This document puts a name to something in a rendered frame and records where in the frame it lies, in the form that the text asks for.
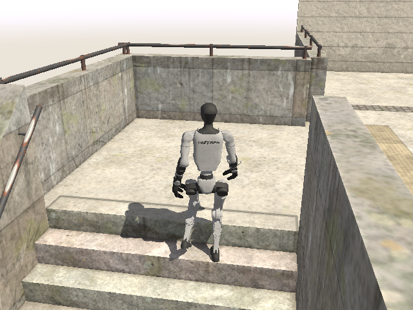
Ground stairs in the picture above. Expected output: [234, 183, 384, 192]
[19, 208, 299, 310]

